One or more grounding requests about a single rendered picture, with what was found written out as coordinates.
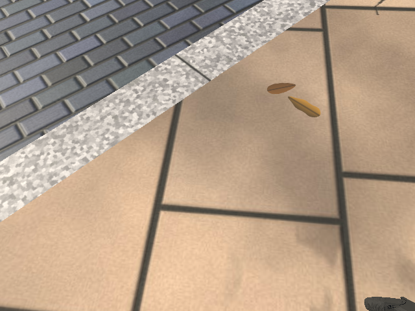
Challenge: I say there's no robot right hand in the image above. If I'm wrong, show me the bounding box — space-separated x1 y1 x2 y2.
364 297 415 311

